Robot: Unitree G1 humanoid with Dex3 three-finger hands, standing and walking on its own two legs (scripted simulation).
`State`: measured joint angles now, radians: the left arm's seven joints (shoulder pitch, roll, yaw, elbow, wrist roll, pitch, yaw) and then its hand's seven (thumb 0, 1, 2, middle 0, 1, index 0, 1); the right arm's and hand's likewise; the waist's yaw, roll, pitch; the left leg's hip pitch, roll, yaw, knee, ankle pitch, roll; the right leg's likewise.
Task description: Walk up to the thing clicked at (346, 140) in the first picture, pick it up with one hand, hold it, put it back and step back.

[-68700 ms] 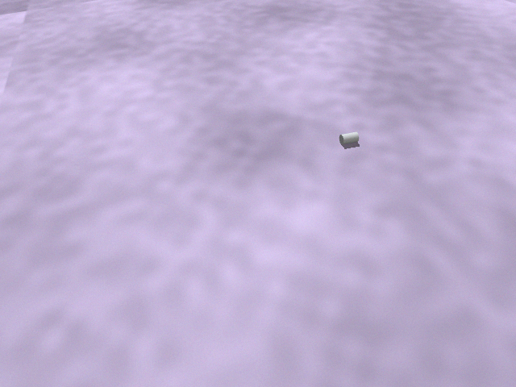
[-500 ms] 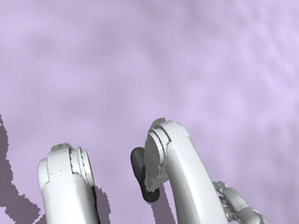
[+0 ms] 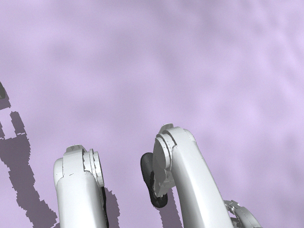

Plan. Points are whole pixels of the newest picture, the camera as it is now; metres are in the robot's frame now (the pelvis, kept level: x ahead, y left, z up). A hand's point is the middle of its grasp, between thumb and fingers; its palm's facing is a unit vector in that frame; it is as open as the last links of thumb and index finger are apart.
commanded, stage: withdraw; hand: left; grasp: from above
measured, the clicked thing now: out of the picture +0.50 +0.43 -0.33
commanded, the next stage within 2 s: home in 0.58 s
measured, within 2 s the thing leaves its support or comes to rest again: neither
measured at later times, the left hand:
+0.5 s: hand out of the picture +0.46 +0.41 -0.03, palm faces -0.46 -0.11 -0.88, open 14.0 cm
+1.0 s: hand out of the picture +0.50 +0.42 -0.09, palm faces -0.37 -0.09 -0.92, open 13.7 cm
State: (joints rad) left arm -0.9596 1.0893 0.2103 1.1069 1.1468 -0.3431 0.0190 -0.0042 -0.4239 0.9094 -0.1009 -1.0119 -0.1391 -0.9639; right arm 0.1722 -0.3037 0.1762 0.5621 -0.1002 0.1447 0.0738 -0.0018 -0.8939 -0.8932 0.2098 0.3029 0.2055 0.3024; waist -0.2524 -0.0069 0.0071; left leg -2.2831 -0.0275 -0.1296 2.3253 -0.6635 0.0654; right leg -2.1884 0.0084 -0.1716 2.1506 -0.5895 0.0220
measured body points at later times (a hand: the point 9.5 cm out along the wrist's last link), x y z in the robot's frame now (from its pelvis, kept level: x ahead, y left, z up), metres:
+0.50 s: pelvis +0.00 +0.00 +0.05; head +0.23 +0.09 +0.43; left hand +0.48 +0.41 +0.02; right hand +0.10 -0.27 -0.05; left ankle +0.08 +0.10 -0.33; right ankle +0.13 -0.12 -0.33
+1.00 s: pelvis +0.00 +0.00 +0.00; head +0.26 +0.10 +0.36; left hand +0.52 +0.42 -0.04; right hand +0.05 -0.27 -0.08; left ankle +0.08 +0.10 -0.33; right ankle +0.13 -0.12 -0.33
